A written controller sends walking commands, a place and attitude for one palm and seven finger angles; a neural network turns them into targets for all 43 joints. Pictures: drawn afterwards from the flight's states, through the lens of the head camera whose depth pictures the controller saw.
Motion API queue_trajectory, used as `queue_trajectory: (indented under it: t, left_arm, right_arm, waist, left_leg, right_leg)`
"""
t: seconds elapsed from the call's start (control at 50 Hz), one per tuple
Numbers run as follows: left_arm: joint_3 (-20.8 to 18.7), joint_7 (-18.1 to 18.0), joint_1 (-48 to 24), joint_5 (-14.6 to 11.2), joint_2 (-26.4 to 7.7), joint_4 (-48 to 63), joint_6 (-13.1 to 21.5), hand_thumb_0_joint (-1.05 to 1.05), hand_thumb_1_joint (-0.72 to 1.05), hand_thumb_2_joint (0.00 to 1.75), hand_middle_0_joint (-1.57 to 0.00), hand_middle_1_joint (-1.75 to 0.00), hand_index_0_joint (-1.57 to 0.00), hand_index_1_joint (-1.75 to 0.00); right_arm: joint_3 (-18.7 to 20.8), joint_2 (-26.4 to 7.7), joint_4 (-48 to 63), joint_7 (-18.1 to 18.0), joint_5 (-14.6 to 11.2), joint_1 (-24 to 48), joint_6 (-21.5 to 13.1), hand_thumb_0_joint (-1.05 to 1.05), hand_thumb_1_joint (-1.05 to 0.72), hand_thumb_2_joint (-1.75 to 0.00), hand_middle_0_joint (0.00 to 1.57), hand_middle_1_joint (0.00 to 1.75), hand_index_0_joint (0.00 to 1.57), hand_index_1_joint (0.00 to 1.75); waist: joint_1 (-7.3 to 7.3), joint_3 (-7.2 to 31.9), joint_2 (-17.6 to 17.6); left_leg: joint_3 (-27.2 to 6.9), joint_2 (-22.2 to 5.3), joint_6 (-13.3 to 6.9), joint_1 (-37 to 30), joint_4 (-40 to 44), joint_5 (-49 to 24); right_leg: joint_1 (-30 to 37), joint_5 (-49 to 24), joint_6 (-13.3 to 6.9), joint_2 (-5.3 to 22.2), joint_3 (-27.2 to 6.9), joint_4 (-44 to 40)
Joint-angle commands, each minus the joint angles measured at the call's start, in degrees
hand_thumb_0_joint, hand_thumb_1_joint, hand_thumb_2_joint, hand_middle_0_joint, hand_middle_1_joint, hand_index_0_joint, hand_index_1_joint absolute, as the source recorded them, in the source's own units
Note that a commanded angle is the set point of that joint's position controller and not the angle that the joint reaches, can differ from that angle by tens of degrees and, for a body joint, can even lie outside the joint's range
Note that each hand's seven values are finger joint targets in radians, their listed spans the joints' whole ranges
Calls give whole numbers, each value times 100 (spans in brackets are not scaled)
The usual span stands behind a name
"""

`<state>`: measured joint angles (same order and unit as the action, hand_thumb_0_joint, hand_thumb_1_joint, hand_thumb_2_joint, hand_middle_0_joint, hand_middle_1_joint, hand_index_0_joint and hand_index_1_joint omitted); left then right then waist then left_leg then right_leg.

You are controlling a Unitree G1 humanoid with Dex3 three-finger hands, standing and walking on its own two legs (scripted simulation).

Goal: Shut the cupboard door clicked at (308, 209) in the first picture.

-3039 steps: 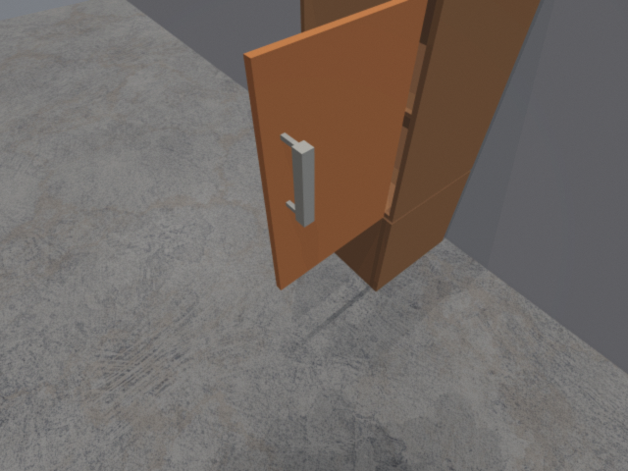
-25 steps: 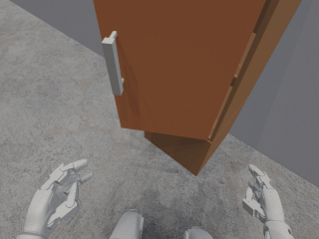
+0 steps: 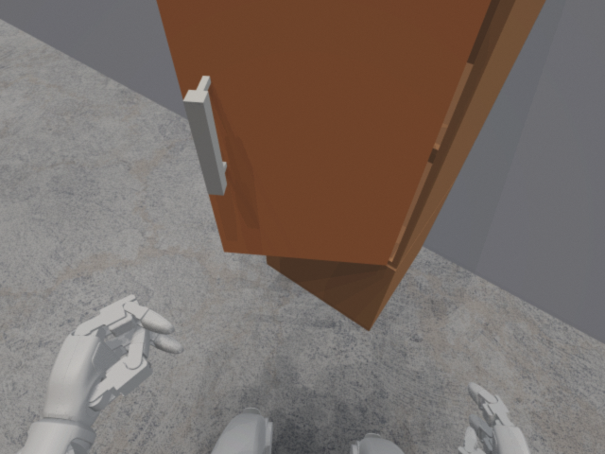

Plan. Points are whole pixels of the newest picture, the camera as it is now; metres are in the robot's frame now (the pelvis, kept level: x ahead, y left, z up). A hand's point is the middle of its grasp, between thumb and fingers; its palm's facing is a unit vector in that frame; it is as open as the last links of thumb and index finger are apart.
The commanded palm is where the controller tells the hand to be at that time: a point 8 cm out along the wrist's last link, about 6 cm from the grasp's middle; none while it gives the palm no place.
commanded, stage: raise the hand and make a fist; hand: left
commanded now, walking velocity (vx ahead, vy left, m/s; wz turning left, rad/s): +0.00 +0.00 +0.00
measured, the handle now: (211, 138) +0.54 +0.18 +0.10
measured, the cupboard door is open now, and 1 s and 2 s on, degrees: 31 31 31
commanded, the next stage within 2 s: bring the fist close to the handle in 0.98 s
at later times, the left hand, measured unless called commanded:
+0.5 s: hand (132, 338) +0.22 +0.20 +0.10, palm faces -0.02 -1.00 -0.05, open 3.1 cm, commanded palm +0.20 +0.25 +0.10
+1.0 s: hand (151, 333) +0.23 +0.18 +0.10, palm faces -0.02 -1.00 -0.05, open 3.1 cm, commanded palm +0.21 +0.23 +0.11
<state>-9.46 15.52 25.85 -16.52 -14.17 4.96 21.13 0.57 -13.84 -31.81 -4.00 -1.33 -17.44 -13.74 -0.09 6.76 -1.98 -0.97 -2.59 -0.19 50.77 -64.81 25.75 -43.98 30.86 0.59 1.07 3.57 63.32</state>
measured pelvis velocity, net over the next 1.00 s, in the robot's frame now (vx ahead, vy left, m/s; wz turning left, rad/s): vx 0.01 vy -0.01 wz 0.01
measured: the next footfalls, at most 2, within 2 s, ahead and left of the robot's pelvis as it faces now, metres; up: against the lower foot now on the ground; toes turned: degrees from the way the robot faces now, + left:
none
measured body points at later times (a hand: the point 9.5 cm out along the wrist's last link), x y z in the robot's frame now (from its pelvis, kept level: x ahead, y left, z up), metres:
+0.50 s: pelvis +0.01 +0.00 +0.02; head +0.04 +0.01 +0.47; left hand +0.22 +0.25 +0.10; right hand +0.20 -0.21 -0.04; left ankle +0.06 +0.11 -0.65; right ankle +0.01 -0.13 -0.65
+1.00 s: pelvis +0.01 -0.01 +0.03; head +0.03 -0.02 +0.47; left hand +0.22 +0.23 +0.11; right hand +0.18 -0.25 -0.05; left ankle +0.06 +0.11 -0.65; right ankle +0.01 -0.13 -0.65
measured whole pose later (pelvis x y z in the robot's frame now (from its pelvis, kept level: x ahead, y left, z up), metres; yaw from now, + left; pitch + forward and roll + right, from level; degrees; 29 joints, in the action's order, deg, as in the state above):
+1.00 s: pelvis +0.01 -0.01 +0.03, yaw +1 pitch +7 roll -2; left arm -9.7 16.8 20.3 -17.4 -14.7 3.1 16.4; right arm -1.7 -14.5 -29.7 -3.5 -1.8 -16.1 -12.0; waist 0.6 5.2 -2.7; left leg -1.3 -2.6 0.9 40.5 -56.5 23.3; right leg -34.0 28.6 -0.3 0.7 4.0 55.5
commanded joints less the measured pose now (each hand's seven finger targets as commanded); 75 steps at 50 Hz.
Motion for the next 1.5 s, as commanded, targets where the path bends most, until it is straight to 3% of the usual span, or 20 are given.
queue_trajectory:
  t: [0.0,0.1,0.18,0.26,0.4,0.46,0.5,0.6,0.62,0.76,0.84,0.88,1.06,1.12,1.18,1.24,1.3,1.34,1.4,1.48]
  left_arm:
    - [-370,-96,-298,-57,-731,1474,356,0,90,90,-106,-124,-106,-124]
    - [-340,-220,-255,21,-710,1595,177,0,90,90,-115,-134,-115,-134]
    - [-159,-164,-376,14,-577,1501,-21,0,90,90,-123,-142,-123,-142]
    - [-215,-79,-588,-5,-645,1414,-154,0,90,90,-130,-150,-130,-150]
    - [-457,15,-889,-93,-870,1381,-259,0,90,90,-130,-150,-130,-150]
    - [-365,56,-924,-118,-765,1402,-310,0,90,90,-130,-150,-130,-150]
    - [-519,48,-951,-116,-921,1303,-352,0,90,90,-130,-150,-130,-150]
    - [-573,71,-924,-197,-882,1063,-401,0,90,90,-130,-150,-130,-150]
    - [-429,94,-894,-201,-747,1071,-391,0,90,90,-130,-150,-130,-150]
    - [-492,71,-969,-197,-828,1119,-172,0,90,90,-130,-150,-130,-150]
    - [-526,71,-1025,-220,-837,1085,-81,0,90,90,-130,-150,-130,-150]
    - [-463,95,-1049,-229,-798,1084,-78,0,90,90,-130,-150,-130,-150]
    - [-442,188,-1120,-266,-783,970,-139,0,90,90,-130,-150,-130,-150]
    - [-447,145,-1910,-206,-889,921,-98,0,90,90,-130,-150,-130,-150]
    - [-196,121,-2359,-164,-675,736,-101,0,90,90,-130,-150,-130,-150]
    - [-93,77,-2548,-89,-623,479,-249,0,90,90,-130,-150,-130,-150]
    - [-296,-19,-2736,-1,-846,177,-391,0,90,90,-130,-150,-130,-150]
    - [-179,-102,-3079,34,-689,115,-426,0,90,90,-130,-150,-130,-150]
    - [-323,-252,-3479,107,-826,-244,-430,0,90,90,-130,-150,-130,-150]
    - [-208,-349,-4219,197,-702,-693,-331,0,90,90,-130,-150,-130,-150]
  right_arm:
    - [228,-661,1089,-19,-9,582,-375,0,-90,-90,20,30,20,30]
    - [187,-654,1162,18,-13,548,-227,0,-90,-90,20,30,20,30]
    - [130,-667,1261,37,-26,537,-110,0,-90,-90,20,30,20,30]
    - [72,-663,1307,21,-34,517,-64,0,-90,-90,20,30,20,30]
    - [5,-684,1268,18,-25,526,-97,0,-90,-90,20,30,20,30]
    - [-1,-672,1253,23,-44,534,-129,0,-90,-90,20,30,20,30]
    - [5,-704,1221,11,-42,531,-133,0,-90,-90,20,30,20,30]
    - [16,-700,1158,2,-53,541,-157,0,-90,-90,20,30,20,30]
    - [22,-685,1178,5,-61,543,-160,0,-90,-90,20,30,20,30]
    - [62,-692,1147,34,-59,544,-195,0,-90,-90,20,30,20,30]
    - [70,-706,1143,28,-63,541,-186,0,-90,-90,20,30,20,30]
    - [61,-704,1140,21,-70,549,-183,0,-90,-90,20,30,20,30]
    - [54,-685,1133,-11,-85,573,-173,0,-90,-90,20,30,20,30]
    - [37,-727,1020,-41,-75,540,-197,0,-90,-90,20,30,20,30]
    - [26,-733,953,-53,-87,537,-231,0,-90,-90,20,30,20,30]
    - [24,-736,934,-41,-91,505,-215,0,-90,-90,20,30,20,30]
    - [25,-774,910,-34,-88,475,-131,0,-90,-90,20,30,20,30]
    - [13,-730,903,0,-80,504,-88,0,-90,-90,20,30,20,30]
    - [11,-759,839,11,-77,494,0,0,-90,-90,20,30,20,30]
    - [23,-754,741,39,-77,497,73,0,-90,-90,20,30,20,30]
  waist:
    - [87,1062,-233]
    - [89,1019,-381]
    - [-25,721,-303]
    - [-16,688,-259]
    - [26,757,-254]
    - [17,803,-342]
    - [38,751,-210]
    - [65,637,-7]
    - [36,602,-17]
    - [68,655,-121]
    - [66,684,19]
    - [47,606,-86]
    - [40,564,141]
    - [-67,616,-39]
    - [-114,685,-78]
    - [-88,849,-17]
    - [7,923,19]
    - [-18,1032,-28]
    - [-20,923,93]
    - [-92,959,87]
  left_leg:
    - [-258,194,-119,-1378,1290,-504]
    - [-332,168,-80,-1647,1501,-676]
    - [-331,163,-63,-1677,1619,-450]
    - [-304,174,-69,-1766,1662,-528]
    - [-287,197,-78,-1887,1712,-717]
    - [-258,206,-73,-1998,1765,-788]
    - [-251,207,-83,-1971,1770,-872]
    - [-180,237,-81,-1940,1809,-909]
    - [-139,245,-85,-1929,1803,-892]
    - [-67,263,-80,-1935,1738,-956]
    - [-52,269,-88,-1876,1691,-934]
    - [-37,275,-85,-1847,1677,-870]
    - [-26,270,-99,-1745,1595,-857]
    - [-57,255,-108,-1753,1535,-796]
    - [-99,250,-113,-1877,1592,-716]
    - [-105,250,-120,-1967,1647,-849]
    - [-111,246,-112,-1980,1733,-958]
    - [-93,253,-101,-2098,1776,-1055]
    - [-108,234,-92,-2066,1849,-946]
    - [-63,230,-82,-2138,1890,-865]
  right_leg:
    - [140,-622,-196,-280,44,-1066]
    - [306,-918,-219,-324,153,-1084]
    - [282,-848,-182,-323,173,-1273]
    - [447,-929,-191,-336,149,-1401]
    - [721,-1071,-201,-349,94,-1551]
    - [804,-1143,-192,-321,95,-1617]
    - [881,-1202,-191,-331,71,-1655]
    - [1016,-1195,-166,-299,-2,-1820]
    - [1005,-1189,-148,-269,-28,-1861]
    - [1027,-1195,-146,-232,-141,-1859]
    - [1042,-1142,-134,-222,-206,-1870]
    - [1005,-1046,-134,-206,-244,-1910]
    - [1033,-971,-108,-181,-375,-1990]
    - [873,-939,-118,-195,-346,-1896]
    - [746,-940,-127,-211,-243,-1833]
    - [853,-1174,-125,-203,-211,-1806]
    - [976,-1304,-146,-216,-176,-1780]
    - [1014,-1480,-135,-194,-144,-1761]
    - [959,-1334,-143,-217,-110,-1794]
    - [878,-1291,-138,-200,-137,-1841]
